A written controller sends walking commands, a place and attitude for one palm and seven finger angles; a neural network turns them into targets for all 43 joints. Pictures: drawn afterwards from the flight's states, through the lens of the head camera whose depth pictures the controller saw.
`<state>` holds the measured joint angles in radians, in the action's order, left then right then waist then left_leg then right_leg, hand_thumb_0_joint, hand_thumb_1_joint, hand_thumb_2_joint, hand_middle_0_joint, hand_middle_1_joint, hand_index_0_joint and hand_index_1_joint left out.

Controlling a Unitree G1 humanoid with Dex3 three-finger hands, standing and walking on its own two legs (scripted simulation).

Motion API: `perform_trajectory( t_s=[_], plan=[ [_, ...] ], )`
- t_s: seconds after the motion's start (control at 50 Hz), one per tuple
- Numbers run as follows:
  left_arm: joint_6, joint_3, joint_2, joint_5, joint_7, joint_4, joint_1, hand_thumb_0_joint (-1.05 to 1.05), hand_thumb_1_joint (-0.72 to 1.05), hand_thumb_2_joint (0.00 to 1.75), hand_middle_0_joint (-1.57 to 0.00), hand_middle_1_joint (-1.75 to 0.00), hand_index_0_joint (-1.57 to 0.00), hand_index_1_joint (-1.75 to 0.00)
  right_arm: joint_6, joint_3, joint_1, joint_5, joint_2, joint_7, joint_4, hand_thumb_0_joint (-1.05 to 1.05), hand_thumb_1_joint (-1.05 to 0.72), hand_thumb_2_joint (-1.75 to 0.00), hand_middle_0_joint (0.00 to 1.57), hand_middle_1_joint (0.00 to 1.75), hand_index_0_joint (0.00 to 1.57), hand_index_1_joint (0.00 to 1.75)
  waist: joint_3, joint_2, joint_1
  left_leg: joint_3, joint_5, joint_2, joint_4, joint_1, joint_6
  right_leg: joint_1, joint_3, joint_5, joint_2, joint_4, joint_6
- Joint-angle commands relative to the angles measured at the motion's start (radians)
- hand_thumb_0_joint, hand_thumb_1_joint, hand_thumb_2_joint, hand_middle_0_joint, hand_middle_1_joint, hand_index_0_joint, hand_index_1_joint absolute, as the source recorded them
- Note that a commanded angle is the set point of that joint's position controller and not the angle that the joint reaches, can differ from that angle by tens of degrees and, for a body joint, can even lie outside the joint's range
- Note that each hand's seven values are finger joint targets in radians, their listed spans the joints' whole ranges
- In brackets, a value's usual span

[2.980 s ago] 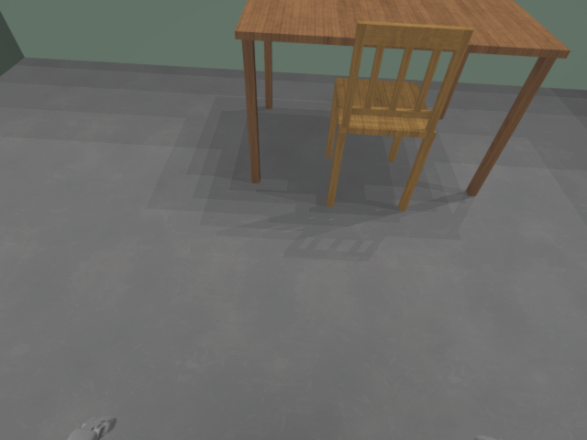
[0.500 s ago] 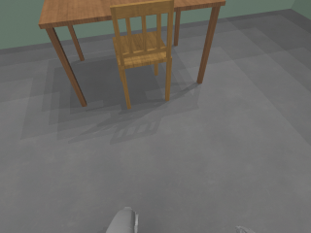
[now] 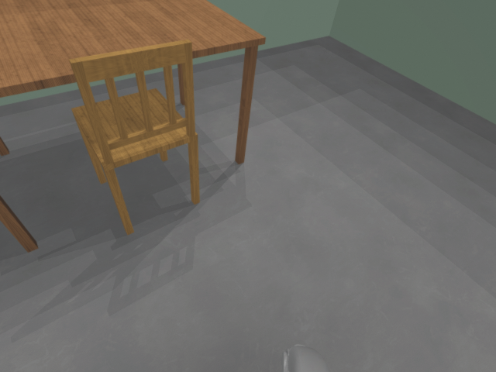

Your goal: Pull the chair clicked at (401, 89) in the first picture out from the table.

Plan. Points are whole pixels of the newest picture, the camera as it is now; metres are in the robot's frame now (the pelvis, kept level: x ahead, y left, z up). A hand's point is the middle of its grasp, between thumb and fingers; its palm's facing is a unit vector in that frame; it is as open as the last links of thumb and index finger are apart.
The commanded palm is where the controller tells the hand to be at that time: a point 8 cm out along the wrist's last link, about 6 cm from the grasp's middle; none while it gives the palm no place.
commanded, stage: walk to a spot facing it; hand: left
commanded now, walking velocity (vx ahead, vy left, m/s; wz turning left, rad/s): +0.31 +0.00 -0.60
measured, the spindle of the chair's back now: (144, 102) +0.93 +0.41 -0.12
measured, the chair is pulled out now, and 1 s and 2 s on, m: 0.00 0.00 0.00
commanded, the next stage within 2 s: none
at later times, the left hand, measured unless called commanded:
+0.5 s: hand (204, 284) +0.34 +0.11 -0.19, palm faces -0.23 -0.96 -0.15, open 7.3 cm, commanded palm none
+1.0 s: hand (197, 220) +0.51 +0.15 -0.19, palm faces -0.46 -0.87 -0.19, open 7.4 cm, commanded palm none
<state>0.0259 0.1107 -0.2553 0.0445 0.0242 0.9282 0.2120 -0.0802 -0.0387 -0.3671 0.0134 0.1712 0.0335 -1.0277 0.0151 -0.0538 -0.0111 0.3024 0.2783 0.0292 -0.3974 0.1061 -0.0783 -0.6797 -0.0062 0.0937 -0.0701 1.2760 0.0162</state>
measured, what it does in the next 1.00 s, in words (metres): walks ahead, turning right: right foot, then left foot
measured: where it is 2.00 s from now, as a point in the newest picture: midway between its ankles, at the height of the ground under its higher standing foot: (242, 331)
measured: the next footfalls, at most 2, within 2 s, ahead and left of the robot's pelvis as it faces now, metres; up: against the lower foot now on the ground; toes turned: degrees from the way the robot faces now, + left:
right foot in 0.40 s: +0.24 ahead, -0.10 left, +0.00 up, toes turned -22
left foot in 0.84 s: +0.54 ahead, +0.04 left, +0.00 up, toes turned -20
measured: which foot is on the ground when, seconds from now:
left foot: down 0.00-0.38, up 0.40-0.82, down 0.84-1.00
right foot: up 0.00-0.38, down 0.40-0.84, up 0.86-1.00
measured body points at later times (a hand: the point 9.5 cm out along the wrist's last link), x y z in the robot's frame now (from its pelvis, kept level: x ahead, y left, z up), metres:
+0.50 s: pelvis +0.20 -0.04 -0.02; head +0.23 -0.03 +0.42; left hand +0.35 +0.16 -0.18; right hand +0.07 -0.22 -0.17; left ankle +0.09 +0.10 -0.62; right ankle +0.20 -0.09 -0.74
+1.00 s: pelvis +0.40 -0.02 -0.01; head +0.43 -0.01 +0.44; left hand +0.54 +0.20 -0.17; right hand +0.40 -0.28 -0.13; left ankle +0.50 +0.06 -0.74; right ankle +0.28 -0.09 -0.64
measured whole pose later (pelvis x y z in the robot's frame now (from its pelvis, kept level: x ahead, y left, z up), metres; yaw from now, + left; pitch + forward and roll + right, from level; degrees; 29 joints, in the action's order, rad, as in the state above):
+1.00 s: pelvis +0.40 -0.02 -0.01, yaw -35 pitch -1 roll -1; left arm 0.03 0.09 -0.24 0.02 0.02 0.99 0.32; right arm -0.05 0.00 -0.11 0.03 0.14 0.01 -0.87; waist 0.07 -0.05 -0.06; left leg 0.23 0.24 0.15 -0.57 0.29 0.00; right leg -0.47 0.05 0.44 -0.04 1.27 0.04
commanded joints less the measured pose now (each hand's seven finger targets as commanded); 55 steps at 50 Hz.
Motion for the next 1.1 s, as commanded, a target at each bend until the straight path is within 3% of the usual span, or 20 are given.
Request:
perform_trajectory(
  t_s=[0.0, 0.2, 0.3, 0.34, 0.36, 0.38, 0.4, 0.42, 0.46, 0.52, 0.6, 0.72, 0.74, 0.78, 0.8, 0.82, 0.86, 0.92, 0.98, 1.08],
  plan=[
    [0.007, -0.012, 0.027, -0.007, 0.013, -0.034, 0.009, 0.0, 0.9, 0.9, -0.2, -0.3, -0.2, -0.3, -0.03, -0.008, -0.096, -0.006, 0.08, 0.006, 0.03, 0.0, -0.9, -0.9, 0.2, 0.3, 0.2, 0.3, 0.09, 0.124, 0.002, -0.184, -0.378, 0.293, 0.192, -0.047, 0.098, -0.145, -0.014, -0.032, -0.026, -0.022, 0.009],
    [-0.01, -0.045, 0.061, -0.015, 0.021, -0.075, -0.221, 0.0, 0.9, 0.9, -0.2, -0.3, -0.2, -0.3, -0.008, -0.001, -0.263, 0.011, 0.08, 0.012, -0.054, 0.0, -0.9, -0.9, 0.2, 0.3, 0.2, 0.3, 0.134, 0.162, 0.077, -0.034, -0.752, 0.316, 0.128, -0.261, 0.029, -0.081, 0.163, 0.096, 0.022, -0.402, -0.044],
    [-0.033, -0.035, 0.038, -0.013, 0.011, -0.04, -0.106, 0.0, 0.9, 0.9, -0.2, -0.3, -0.2, -0.3, 0.007, -0.02, -0.248, 0.006, 0.129, 0.007, -0.044, 0.0, -0.9, -0.9, 0.2, 0.3, 0.2, 0.3, 0.025, 0.244, 0.017, 0.068, -1.258, 0.319, -0.132, -0.288, 0.04, 0.172, 0.262, 0.21, 0.139, -0.56, -0.114],
    [-0.056, -0.014, -0.017, -0.01, 0.005, 0.006, 0.079, 0.0, 0.9, 0.9, -0.2, -0.3, -0.2, -0.3, 0.008, -0.03, -0.17, -0.001, 0.159, -0.002, -0.005, 0.0, -0.9, -0.9, 0.2, 0.3, 0.2, 0.3, -0.08, 0.26, -0.083, 0.077, -1.181, 0.319, -0.419, -0.163, 0.056, 0.462, 0.246, 0.177, 0.146, -0.701, -0.144],
    [-0.067, 0.002, -0.084, -0.011, 0.0, 0.046, 0.208, 0.0, 0.9, 0.9, -0.2, -0.3, -0.2, -0.3, 0.01, -0.028, -0.134, -0.015, 0.147, -0.015, 0.026, 0.0, -0.9, -0.9, 0.2, 0.3, 0.2, 0.3, -0.167, 0.184, -0.146, 0.074, -0.85, 0.299, -0.684, 0.082, 0.079, 0.763, 0.116, 0.037, 0.038, -0.764, -0.204],
    [-0.077, 0.02, -0.176, -0.022, -0.013, 0.057, 0.289, 0.0, 0.9, 0.9, -0.2, -0.3, -0.2, -0.3, 0.004, -0.02, -0.105, -0.028, 0.07, -0.016, 0.08, 0.0, -0.9, -0.9, 0.2, 0.3, 0.2, 0.3, -0.254, -0.032, -0.15, 0.013, 0.226, 0.108, -1.002, 0.456, 0.14, 1.027, -0.422, -0.274, -0.272, -0.802, -0.356],
    [-0.063, 0.026, -0.213, -0.046, -0.03, 0.058, 0.28, 0.0, 0.9, 0.9, -0.2, -0.3, -0.2, -0.3, 0.005, -0.025, -0.005, -0.021, 0.084, -0.006, 0.115, 0.0, -0.9, -0.9, 0.2, 0.3, 0.2, 0.3, -0.232, -0.006, -0.142, -0.166, 0.332, 0.071, -1.161, 0.597, 0.133, 1.006, -0.573, -0.384, -0.358, -0.886, -0.423],
    [-0.055, 0.023, -0.183, -0.049, -0.037, 0.048, 0.224, 0.0, 0.9, 0.9, -0.2, -0.3, -0.2, -0.3, 0.008, -0.034, 0.036, -0.01, 0.061, -0.007, 0.13, 0.0, -0.9, -0.9, 0.2, 0.3, 0.2, 0.3, -0.066, 0.074, -0.106, -0.243, 0.21, 0.122, -1.136, 0.638, 0.119, 0.873, -0.412, -0.381, -0.334, -0.91, -0.395],
    [-0.078, -0.001, -0.107, -0.042, -0.038, 0.034, 0.143, 0.0, 0.9, 0.9, -0.2, -0.3, -0.2, -0.3, 0.023, -0.031, 0.039, 0.005, 0.056, -0.018, 0.133, 0.0, -0.9, -0.9, 0.2, 0.3, 0.2, 0.3, -0.002, 0.064, -0.022, -0.277, 0.087, 0.164, -1.015, 0.585, 0.14, 0.655, -0.31, -0.327, -0.24, -0.954, -0.256],
    [-0.1, -0.014, -0.055, -0.022, -0.041, 0.013, 0.07, 0.0, 0.9, 0.9, -0.2, -0.3, -0.2, -0.3, 0.053, -0.034, -0.009, 0.014, 0.028, -0.021, 0.112, 0.0, -0.9, -0.9, 0.2, 0.3, 0.2, 0.3, 0.052, 0.057, 0.057, -0.263, 0.057, 0.164, -0.848, 0.447, 0.149, 0.378, -0.16, -0.22, -0.156, -1.0, -0.237],
    [-0.107, -0.018, -0.066, -0.023, -0.028, 0.025, 0.096, 0.0, 0.9, 0.9, -0.2, -0.3, -0.2, -0.3, 0.053, -0.029, 0.104, 0.012, 0.037, -0.041, 0.158, 0.0, -0.9, -0.9, 0.2, 0.3, 0.2, 0.3, 0.071, -0.062, 0.043, -0.246, -0.075, 0.145, -0.638, 0.466, 0.166, 0.366, -0.13, -0.189, -0.081, -1.005, -0.213],
    [-0.09, -0.008, -0.115, -0.024, -0.031, 0.015, 0.179, 0.0, 0.9, 0.9, -0.2, -0.3, -0.2, -0.3, 0.026, -0.017, 0.305, 0.008, 0.069, -0.048, 0.237, 0.0, -0.9, -0.9, 0.2, 0.3, 0.2, 0.3, 0.006, -0.098, -0.046, -0.194, -0.055, 0.048, -0.286, 0.378, 0.147, 0.556, -0.21, -0.358, -0.076, -0.878, -0.178],
    [-0.086, -0.004, -0.122, -0.025, -0.032, 0.008, 0.181, 0.0, 0.9, 0.9, -0.2, -0.3, -0.2, -0.3, 0.022, -0.018, 0.311, 0.006, 0.081, -0.044, 0.242, 0.0, -0.9, -0.9, 0.2, 0.3, 0.2, 0.3, -0.008, -0.101, -0.044, -0.194, -0.043, 0.037, -0.24, 0.334, 0.141, 0.569, -0.233, -0.386, -0.083, -0.848, -0.176],
    [-0.081, 0.001, -0.127, -0.032, -0.036, -0.005, 0.137, 0.0, 0.9, 0.9, -0.2, -0.3, -0.2, -0.3, 0.015, -0.032, 0.16, 0.009, 0.138, -0.025, 0.199, 0.0, -0.9, -0.9, 0.2, 0.3, 0.2, 0.3, -0.089, -0.062, 0.041, -0.195, -0.151, 0.034, -0.051, 0.037, 0.125, 0.483, -0.211, -0.403, -0.042, -0.663, -0.124],
    [-0.078, -0.003, -0.086, -0.043, -0.033, -0.016, 0.152, 0.0, 0.9, 0.9, -0.2, -0.3, -0.2, -0.3, 0.011, -0.055, 0.024, 0.018, 0.239, -0.015, 0.165, 0.0, -0.9, -0.9, 0.2, 0.3, 0.2, 0.3, -0.203, 0.118, 0.089, -0.353, -0.305, 0.21, -0.042, -0.236, 0.085, 0.323, -0.139, -0.151, 0.045, -0.442, -0.069],
    [-0.082, -0.014, -0.034, -0.056, -0.021, -0.028, 0.191, 0.0, 0.9, 0.9, -0.2, -0.3, -0.2, -0.3, 0.013, -0.073, -0.079, 0.022, 0.335, -0.013, 0.145, 0.0, -0.9, -0.9, 0.2, 0.3, 0.2, 0.3, -0.321, 0.377, 0.11, -0.652, -0.589, 0.53, -0.051, -0.426, -0.039, 0.105, -0.005, 0.519, 0.134, -0.097, -0.013],
    [-0.066, -0.005, -0.077, -0.038, -0.025, -0.018, 0.165, 0.0, 0.9, 0.9, -0.2, -0.3, -0.2, -0.3, 0.028, -0.04, 0.03, 0.01, 0.242, -0.016, 0.167, 0.0, -0.9, -0.9, 0.2, 0.3, 0.2, 0.3, -0.187, 0.211, 0.063, -0.517, -0.485, 0.506, 0.027, -0.178, -0.072, 0.08, -0.05, 0.466, 0.038, 0.088, 0.004],
    [-0.03, -0.005, -0.034, -0.024, 0.0, -0.031, 0.11, 0.0, 0.9, 0.9, -0.2, -0.3, -0.2, -0.3, 0.027, -0.014, 0.172, 0.009, 0.146, -0.013, 0.182, 0.0, -0.9, -0.9, 0.2, 0.3, 0.2, 0.3, 0.015, 0.249, 0.002, -0.305, -0.414, 0.394, 0.084, 0.1, -0.014, 0.103, 0.004, 0.336, -0.022, 0.059, 0.027],
    [0.007, -0.008, 0.004, -0.029, 0.005, -0.036, 0.132, 0.0, 0.9, 0.9, -0.2, -0.3, -0.2, -0.3, 0.034, -0.022, 0.183, 0.008, 0.149, -0.009, 0.172, 0.0, -0.9, -0.9, 0.2, 0.3, 0.2, 0.3, -0.005, 0.282, -0.02, -0.158, -0.357, 0.352, 0.086, 0.161, -0.004, 0.173, 0.05, 0.296, -0.029, -0.073, 0.034],
    [0.021, -0.006, 0.029, -0.023, 0.008, -0.086, 0.032, 0.0, 0.9, 0.9, -0.2, -0.3, -0.2, -0.3, 0.054, -0.057, 0.159, 0.015, 0.174, -0.015, 0.169, 0.0, -0.9, -0.9, 0.2, 0.3, 0.2, 0.3, 0.005, 0.262, 0.011, -0.091, -0.197, 0.364, 0.095, 0.128, -0.017, 0.195, 0.103, 0.243, -0.03, -0.348, 0.048]
  ],
)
